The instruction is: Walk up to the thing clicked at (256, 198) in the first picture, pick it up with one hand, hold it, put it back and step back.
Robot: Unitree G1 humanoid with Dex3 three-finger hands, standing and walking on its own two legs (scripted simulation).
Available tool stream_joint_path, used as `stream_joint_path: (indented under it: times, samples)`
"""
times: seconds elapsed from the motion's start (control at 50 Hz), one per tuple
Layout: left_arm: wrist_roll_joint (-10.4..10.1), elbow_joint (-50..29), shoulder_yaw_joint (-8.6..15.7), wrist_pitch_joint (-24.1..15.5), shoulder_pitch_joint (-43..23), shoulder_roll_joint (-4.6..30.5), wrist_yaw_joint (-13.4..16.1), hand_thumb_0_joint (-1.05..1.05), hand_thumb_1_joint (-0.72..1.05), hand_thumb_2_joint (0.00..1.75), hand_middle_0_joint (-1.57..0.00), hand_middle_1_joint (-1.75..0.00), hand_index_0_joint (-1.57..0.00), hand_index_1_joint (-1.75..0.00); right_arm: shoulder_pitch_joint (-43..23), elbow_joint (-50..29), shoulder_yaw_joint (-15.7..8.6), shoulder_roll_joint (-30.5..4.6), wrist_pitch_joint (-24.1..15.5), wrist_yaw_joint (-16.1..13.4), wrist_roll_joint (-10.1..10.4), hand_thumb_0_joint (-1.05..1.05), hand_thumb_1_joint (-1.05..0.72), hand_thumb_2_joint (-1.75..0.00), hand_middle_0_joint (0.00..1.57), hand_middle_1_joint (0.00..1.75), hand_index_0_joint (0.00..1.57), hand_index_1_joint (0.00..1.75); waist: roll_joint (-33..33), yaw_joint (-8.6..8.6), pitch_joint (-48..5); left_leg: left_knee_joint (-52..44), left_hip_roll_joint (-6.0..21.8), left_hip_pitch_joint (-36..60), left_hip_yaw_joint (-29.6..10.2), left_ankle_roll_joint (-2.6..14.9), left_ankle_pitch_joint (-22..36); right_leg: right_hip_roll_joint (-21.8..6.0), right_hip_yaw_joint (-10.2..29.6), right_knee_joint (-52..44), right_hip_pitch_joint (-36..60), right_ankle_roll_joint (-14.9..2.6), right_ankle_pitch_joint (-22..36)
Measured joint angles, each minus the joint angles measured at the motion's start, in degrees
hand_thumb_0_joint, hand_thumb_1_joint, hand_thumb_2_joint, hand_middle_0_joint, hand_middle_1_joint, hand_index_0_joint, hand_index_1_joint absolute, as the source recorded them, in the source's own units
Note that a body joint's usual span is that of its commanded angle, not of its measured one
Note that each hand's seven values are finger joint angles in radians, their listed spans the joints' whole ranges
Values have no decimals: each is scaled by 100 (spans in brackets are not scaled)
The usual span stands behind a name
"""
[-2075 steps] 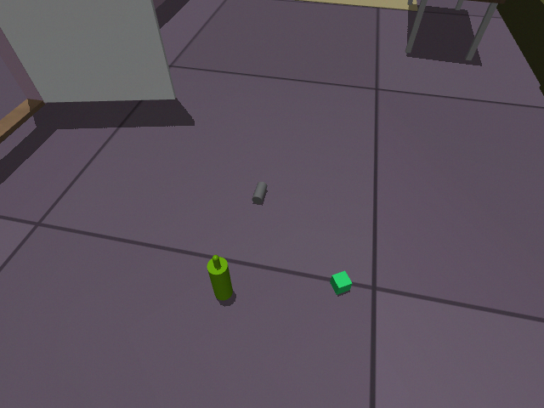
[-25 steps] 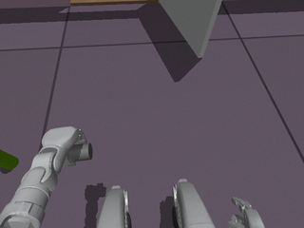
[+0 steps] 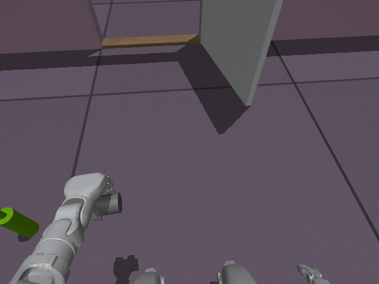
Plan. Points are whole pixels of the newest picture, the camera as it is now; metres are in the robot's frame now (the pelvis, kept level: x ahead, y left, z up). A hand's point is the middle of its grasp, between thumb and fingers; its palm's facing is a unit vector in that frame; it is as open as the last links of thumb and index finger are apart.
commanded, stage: lift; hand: left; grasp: from above
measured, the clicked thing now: (99, 205) +0.34 +0.23 -0.11
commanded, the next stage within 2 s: hold in 0.04 s
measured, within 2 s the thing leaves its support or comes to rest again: rests again in 1.62 s
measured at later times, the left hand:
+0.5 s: hand (86, 190) +0.34 +0.23 -0.03, palm faces -0.47 -0.05 -0.88, open 7.6 cm
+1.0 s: hand (85, 182) +0.34 +0.22 +0.01, palm faces -0.43 -0.03 -0.90, open 4.1 cm
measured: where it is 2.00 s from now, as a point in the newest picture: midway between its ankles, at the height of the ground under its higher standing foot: outside the picture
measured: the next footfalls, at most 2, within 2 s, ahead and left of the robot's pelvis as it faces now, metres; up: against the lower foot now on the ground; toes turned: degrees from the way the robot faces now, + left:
none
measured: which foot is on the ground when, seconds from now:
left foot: down 0.00-1.00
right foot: down 0.00-1.00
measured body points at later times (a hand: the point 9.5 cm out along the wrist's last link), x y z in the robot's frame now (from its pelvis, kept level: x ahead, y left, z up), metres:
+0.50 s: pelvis +0.03 +0.01 +0.03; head +0.06 +0.00 +0.48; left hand +0.36 +0.23 +0.02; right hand +0.13 -0.26 -0.09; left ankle +0.04 +0.13 -0.69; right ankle +0.05 -0.15 -0.69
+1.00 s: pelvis +0.03 +0.00 +0.04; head +0.04 -0.02 +0.49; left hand +0.36 +0.22 +0.06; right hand +0.15 -0.27 -0.08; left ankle +0.04 +0.13 -0.69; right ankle +0.05 -0.15 -0.69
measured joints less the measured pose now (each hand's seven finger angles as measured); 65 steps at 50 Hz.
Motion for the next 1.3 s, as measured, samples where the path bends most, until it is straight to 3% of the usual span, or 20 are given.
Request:
stream_joint_path:
  times: [0.16,0.32,0.44,0.58,0.74,0.88,0.96,1.1,1.3]
  samples:
    - [-9,-70,-69,-123,188,-36,-172,0,34,12,-100,-7,-100,-8,-7,-27,10,43,20,0,14,1,-90,-90,20,30,21,30,-17,80,43,-578,-28,598,79,29,149,-26,43,-580,582,27,163]
    - [168,-172,-132,-153,228,-38,-110,0,37,6,-102,-5,-102,-4,-92,2,1,67,41,24,20,1,-90,-89,20,30,21,30,-21,154,113,-954,-55,999,124,42,235,-52,65,-942,969,42,248]
    - [86,-161,-122,-44,143,-51,-178,0,38,5,-103,-2,-103,-1,-102,29,-30,49,76,50,27,1,-90,-89,20,30,21,30,1,182,138,-1221,-63,1280,142,43,300,-58,67,-1199,1242,47,308]
    - [24,-252,-106,-109,186,-8,-501,0,39,4,-103,0,-104,0,-46,-56,-66,4,164,57,31,1,-90,-89,20,30,21,30,27,174,135,-1435,-47,1525,165,28,338,-41,78,-1390,1466,33,343]
    - [105,-547,-80,-276,400,-49,-559,0,39,3,-105,0,-105,0,-35,-158,-85,-39,236,39,29,1,-90,-89,20,30,21,30,42,211,201,-1594,-41,1707,170,8,387,-33,76,-1496,1622,11,364]
    - [178,-715,-32,-155,291,-43,-387,0,67,13,-119,-4,-120,-3,-101,-173,-102,-49,321,53,33,1,-90,-89,20,30,21,30,70,272,223,-1726,-49,1834,148,-6,472,-39,52,-1578,1736,-5,411]
    - [101,-772,-49,-31,253,-11,-569,0,78,11,-119,-6,-122,-3,-133,-248,-112,-46,393,70,61,1,-90,-89,20,30,21,30,103,268,185,-1826,-55,1930,159,-8,531,-42,59,-1646,1815,-12,455]
    - [-62,-1100,-174,-141,513,-10,-1025,0,87,4,-118,-10,-125,-3,-177,-441,-35,-47,476,7,128,1,-91,-90,20,30,20,30,121,303,212,-1998,-72,2115,181,-4,640,-55,79,-1764,1969,-17,540]
    - [55,-1245,-132,-244,539,-22,-827,0,91,0,-115,-15,-126,-4,-361,-474,43,2,460,-59,143,1,-91,-90,20,30,20,30,114,403,343,-2065,-81,2162,185,-16,753,-59,87,-1787,1994,-29,629]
